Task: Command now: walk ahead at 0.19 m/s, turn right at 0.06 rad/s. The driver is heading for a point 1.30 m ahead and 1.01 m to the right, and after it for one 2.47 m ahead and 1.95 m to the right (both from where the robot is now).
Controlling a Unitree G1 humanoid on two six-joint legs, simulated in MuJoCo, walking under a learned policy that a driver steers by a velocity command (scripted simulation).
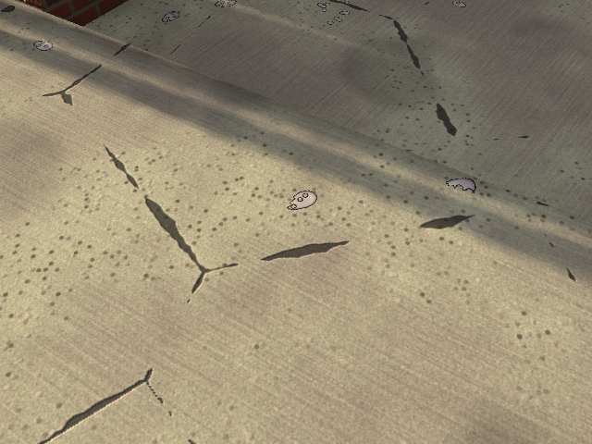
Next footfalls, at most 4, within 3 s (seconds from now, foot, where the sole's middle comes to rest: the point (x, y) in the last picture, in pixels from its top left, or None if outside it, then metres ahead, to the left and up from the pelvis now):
0.24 left None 0.18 0.13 -0.78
0.64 right None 0.09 -0.12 -0.78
1.14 left None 0.21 0.07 -0.78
1.56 right None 0.01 -0.12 -0.78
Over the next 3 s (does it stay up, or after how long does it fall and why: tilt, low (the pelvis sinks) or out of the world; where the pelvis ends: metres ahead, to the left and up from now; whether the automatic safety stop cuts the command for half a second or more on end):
stays up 0.39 -0.45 0.00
